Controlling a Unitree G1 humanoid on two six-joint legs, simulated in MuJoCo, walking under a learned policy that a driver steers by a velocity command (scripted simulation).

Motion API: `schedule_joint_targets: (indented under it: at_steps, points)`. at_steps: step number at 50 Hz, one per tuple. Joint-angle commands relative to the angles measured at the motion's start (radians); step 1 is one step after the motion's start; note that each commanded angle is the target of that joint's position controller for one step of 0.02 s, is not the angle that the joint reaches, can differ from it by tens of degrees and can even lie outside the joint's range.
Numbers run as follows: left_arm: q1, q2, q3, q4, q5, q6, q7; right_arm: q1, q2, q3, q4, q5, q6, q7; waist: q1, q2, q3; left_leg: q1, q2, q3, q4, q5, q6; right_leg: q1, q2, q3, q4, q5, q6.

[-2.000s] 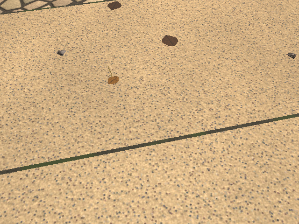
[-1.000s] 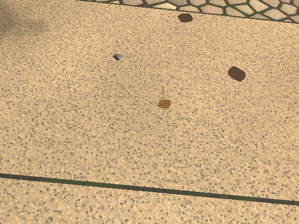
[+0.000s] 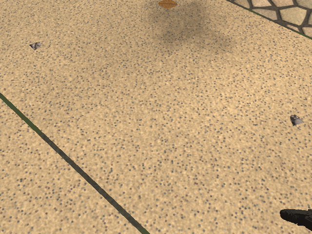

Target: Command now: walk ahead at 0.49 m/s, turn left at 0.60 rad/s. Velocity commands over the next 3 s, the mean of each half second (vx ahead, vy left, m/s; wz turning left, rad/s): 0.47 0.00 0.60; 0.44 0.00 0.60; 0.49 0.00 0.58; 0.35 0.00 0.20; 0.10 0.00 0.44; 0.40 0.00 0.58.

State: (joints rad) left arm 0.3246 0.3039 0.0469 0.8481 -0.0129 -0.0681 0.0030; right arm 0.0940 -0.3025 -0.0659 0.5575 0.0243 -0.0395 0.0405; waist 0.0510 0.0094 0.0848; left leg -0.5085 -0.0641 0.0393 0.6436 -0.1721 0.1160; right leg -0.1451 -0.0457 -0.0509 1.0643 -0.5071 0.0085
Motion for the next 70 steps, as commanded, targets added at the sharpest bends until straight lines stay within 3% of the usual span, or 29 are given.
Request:
schedule_joint_targets:
  at_steps: [1, 4, 7, 11, 14, 18, 20, 21, 22, 23, 24, 25, 26, 28, 31, 38, 43, 45, 47, 48, 49, 50, 51, 53, 54, 57, 62, 67, 70]
  points:
    - [-0.127, 0.145, 0.014, -0.18, -0.023, -0.078, -0.013, 0.254, -0.164, -0.056, -0.001, -0.006, -0.024, -0.011, -0.135, 0.01, -0.243, 0.716, 0.32, -0.616, -0.345, -0.042, 0.222, -0.646, -0.025, 0.151, 0.244, 0.121, -0.035]
    - [-0.079, 0.145, 0.024, -0.159, 0.014, -0.053, -0.009, 0.123, -0.12, -0.037, -0.023, -0.026, -0.029, -0.018, -0.029, 0.016, -0.14, 0.41, 0.235, -0.448, -0.403, 0.177, 0.193, -0.481, -0.077, 0.149, 0.092, 0.198, 0.0]
    - [-0.107, 0.104, 0.014, -0.17, 0.034, -0.027, -0.006, 0.134, -0.134, -0.039, 0.006, -0.015, -0.035, -0.034, -0.02, 0.018, -0.098, 0.265, 0.2, -0.357, -0.43, 0.258, 0.196, -0.453, -0.067, 0.11, -0.037, 0.272, 0.054]
    - [-0.286, 0.058, -0.005, -0.218, 0.031, -0.029, -0.011, 0.187, -0.158, -0.046, 0.045, -0.008, -0.024, -0.052, -0.087, 0.045, -0.063, 0.189, 0.123, -0.282, -0.409, 0.141, 0.126, -0.381, -0.005, 0.092, -0.368, 0.558, 0.07]
    - [-0.367, 0.074, 0.0, -0.246, 0.012, -0.039, -0.022, 0.246, -0.17, -0.051, 0.078, 0.0, -0.02, -0.053, -0.122, 0.06, -0.062, 0.217, 0.144, -0.339, -0.377, 0.048, 0.103, -0.323, 0.032, 0.108, -0.486, 0.62, 0.06]
    - [-0.337, 0.124, 0.026, -0.248, 0.004, -0.052, -0.03, 0.257, -0.152, -0.048, 0.095, 0.002, -0.007, -0.058, -0.09, 0.11, -0.076, 0.347, 0.193, -0.463, -0.246, 0.036, 0.079, -0.285, 0.037, 0.14, -0.553, 0.46, 0.013]
    - [-0.191, 0.158, 0.05, -0.22, 0.018, -0.06, -0.02, 0.241, -0.106, -0.034, 0.088, -0.003, 0.0, -0.057, -0.011, 0.11, -0.141, 0.323, 0.121, -0.431, -0.069, 0.135, 0.022, -0.062, 0.017, 0.128, -0.612, 0.456, -0.044]
    - [-0.061, 0.218, 0.065, -0.219, 0.041, -0.063, -0.011, 0.252, -0.047, -0.013, 0.063, -0.02, 0.001, -0.057, 0.033, -0.006, -0.294, 0.214, 0.048, -0.348, 0.221, 0.003, -0.029, 0.19, -0.159, 0.281, -0.576, 0.561, -0.108]
    - [-0.007, 0.276, 0.079, -0.191, 0.054, -0.046, -0.015, 0.415, -0.006, 0.001, 0.049, 0.009, -0.002, -0.059, -0.039, -0.34, -0.429, -0.123, -0.084, -0.232, 0.543, -0.491, -0.108, 0.491, -0.398, 0.726, -0.649, 0.555, -0.296]
    - [-0.024, 0.182, 0.062, -0.211, 0.027, -0.037, -0.021, 0.41, -0.124, -0.02, 0.072, 0.012, 0.002, -0.066, -0.022, -0.237, -0.395, -0.215, 0.001, -0.261, 0.678, -0.458, -0.136, 0.456, -0.408, 0.795, -0.683, 0.458, -0.287]
    - [-0.071, 0.119, 0.044, -0.229, 0.024, -0.027, -0.014, 0.295, -0.179, -0.039, 0.06, 0.007, 0.014, -0.069, 0.006, -0.142, -0.281, -0.232, 0.03, -0.235, 0.713, -0.383, -0.155, 0.343, -0.361, 0.608, -0.682, 0.533, -0.249]
    - [-0.109, 0.093, 0.033, -0.228, 0.027, -0.016, -0.012, 0.244, -0.181, -0.043, 0.049, -0.002, 0.026, -0.072, -0.006, -0.071, -0.226, -0.205, 0.072, -0.195, 0.69, -0.319, -0.162, 0.232, -0.311, 0.466, -0.693, 0.552, -0.219]
    - [-0.13, 0.081, 0.03, -0.215, 0.024, -0.01, -0.011, 0.21, -0.169, -0.045, 0.033, -0.008, 0.032, -0.07, -0.02, -0.078, -0.168, -0.191, 0.106, -0.179, 0.642, -0.27, -0.16, 0.136, -0.267, 0.383, -0.723, 0.516, -0.206]
    - [-0.137, 0.083, 0.031, -0.194, 0.026, -0.014, -0.007, 0.214, -0.108, -0.035, 0.028, 0.005, 0.044, -0.058, -0.037, -0.141, -0.111, -0.125, 0.141, -0.141, 0.565, -0.196, -0.145, 0.015, -0.208, 0.282, -0.827, 0.344, -0.191]
    - [-0.117, 0.11, 0.044, -0.161, 0.019, -0.028, -0.002, 0.154, -0.065, -0.022, 0.001, -0.001, 0.044, -0.052, -0.025, -0.117, -0.082, -0.165, 0.165, -0.129, 0.448, -0.145, -0.142, 0.028, -0.235, 0.222, -0.897, 0.355, -0.221]
    - [-0.093, 0.161, 0.061, -0.108, 0.01, -0.019, -0.005, 0.009, -0.041, -0.007, -0.026, 0.001, 0.02, -0.019, 0.017, -0.075, -0.05, -0.162, 0.173, -0.082, 0.151, 0.101, -0.125, 0.114, -0.224, 0.017, -0.921, 0.479, -0.191]
    - [-0.04, 0.203, 0.075, -0.071, -0.013, 0.004, -0.009, -0.093, -0.046, -0.005, -0.069, 0.004, 0.02, 0.005, 0.039, -0.081, -0.007, -0.127, 0.149, -0.015, 0.016, 0.034, -0.082, 0.198, -0.252, -0.06, -0.884, 0.546, -0.162]
    - [-0.048, 0.231, 0.084, -0.068, -0.025, 0.015, -0.005, -0.067, -0.073, -0.019, -0.074, -0.002, 0.025, 0.009, -0.001, -0.1, -0.036, -0.036, 0.103, 0.028, -0.018, -0.052, -0.044, 0.223, -0.256, -0.102, -0.783, 0.801, -0.14]
    - [-0.068, 0.228, 0.081, -0.072, -0.036, 0.024, 0.002, 0.154, -0.145, -0.064, -0.014, -0.004, 0.033, 0.002, -0.137, -0.079, -0.164, 0.31, 0.01, 0.08, -0.115, -0.009, 0.018, 0.132, -0.204, -0.187, -0.458, 1.051, -0.092]
    - [-0.059, 0.181, 0.06, -0.088, -0.009, 0.02, 0.006, 0.352, -0.222, -0.101, 0.039, 0.005, 0.043, -0.016, -0.221, 0.002, -0.258, 0.631, 0.077, -0.073, -0.125, -0.002, 0.074, -0.114, -0.162, -0.19, -0.166, 0.803, -0.043]
    - [-0.014, 0.04, 0.013, -0.166, 0.038, -0.002, -0.002, 0.326, -0.348, -0.115, 0.029, 0.016, 0.033, -0.026, -0.109, 0.29, -0.321, 0.898, 0.344, -0.646, -0.219, -0.171, 0.253, -0.569, 0.027, -0.122, 0.178, -0.056, 0.021]
    - [-0.109, 0.117, 0.023, -0.175, 0.004, -0.036, -0.012, 0.34, -0.263, -0.086, -0.005, 0.007, 0.01, -0.018, -0.177, 0.168, -0.416, 0.922, 0.401, -0.846, -0.352, -0.295, 0.291, -0.682, 0.043, 0.109, 0.29, -0.092, 0.012]
    - [-0.183, 0.17, 0.037, -0.2, -0.032, -0.055, -0.021, 0.304, -0.201, -0.065, 0.01, -0.002, -0.009, -0.013, -0.176, 0.121, -0.278, 0.833, 0.378, -0.699, -0.368, -0.195, 0.246, -0.75, -0.002, 0.115, 0.269, 0.013, -0.008]
    - [-0.164, 0.158, 0.034, -0.179, 0.006, -0.066, -0.014, 0.189, -0.146, -0.047, 0.004, -0.002, -0.016, -0.015, -0.092, 0.037, -0.164, 0.583, 0.295, -0.496, -0.365, 0.012, 0.188, -0.626, -0.068, 0.12, 0.101, 0.147, -0.006]
    - [-0.146, 0.162, 0.039, -0.172, 0.017, -0.059, -0.015, 0.147, -0.128, -0.037, -0.008, -0.014, -0.018, -0.02, -0.058, 0.055, -0.142, 0.495, 0.267, -0.446, -0.385, 0.098, 0.179, -0.558, -0.082, 0.127, 0.053, 0.189, 0.002]
    - [-0.144, 0.125, 0.031, -0.168, 0.029, -0.034, -0.018, 0.13, -0.143, -0.039, 0.003, -0.017, -0.025, -0.037, -0.031, 0.043, -0.118, 0.357, 0.232, -0.366, -0.418, 0.245, 0.186, -0.482, -0.058, 0.096, -0.06, 0.261, 0.047]
    - [-0.339, 0.058, 0.002, -0.218, 0.022, -0.032, -0.027, 0.209, -0.178, -0.051, 0.056, -0.005, -0.018, -0.06, -0.1, 0.061, -0.058, 0.247, 0.153, -0.284, -0.409, 0.137, 0.116, -0.379, 0.02, 0.083, -0.435, 0.559, 0.069]
    - [-0.373, 0.111, 0.022, -0.24, 0.005, -0.045, -0.039, 0.265, -0.165, -0.051, 0.099, 0.005, -0.011, -0.065, -0.099, 0.09, -0.057, 0.338, 0.209, -0.41, -0.307, 0.053, 0.081, -0.319, 0.033, 0.14, -0.55, 0.535, 0.027]
    - [-0.222, 0.145, 0.049, -0.206, 0.01, -0.055, -0.03, 0.25, -0.132, -0.043, 0.099, -0.001, 0.001, -0.062, -0.019, 0.111, -0.115, 0.344, 0.166, -0.426, -0.148, 0.154, 0.036, -0.103, 0.042, 0.102, -0.603, 0.442, -0.031]
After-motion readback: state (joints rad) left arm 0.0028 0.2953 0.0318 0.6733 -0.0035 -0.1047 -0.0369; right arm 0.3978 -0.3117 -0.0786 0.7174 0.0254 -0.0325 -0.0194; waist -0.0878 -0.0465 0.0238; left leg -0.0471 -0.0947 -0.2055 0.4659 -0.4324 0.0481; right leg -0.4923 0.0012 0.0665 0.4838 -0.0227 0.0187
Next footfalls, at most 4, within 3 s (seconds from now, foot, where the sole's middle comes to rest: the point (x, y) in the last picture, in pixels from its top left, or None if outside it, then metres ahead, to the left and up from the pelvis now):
0.40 right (198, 227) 0.44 -0.11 -0.75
0.96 left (115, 201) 0.53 0.23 -0.75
1.42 right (117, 130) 0.89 0.27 -0.75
1.88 left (43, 139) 0.82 0.62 -0.75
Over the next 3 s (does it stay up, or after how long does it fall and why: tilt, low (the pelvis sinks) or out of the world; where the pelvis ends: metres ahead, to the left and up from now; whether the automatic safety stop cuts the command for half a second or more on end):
stays up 0.82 0.66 0.04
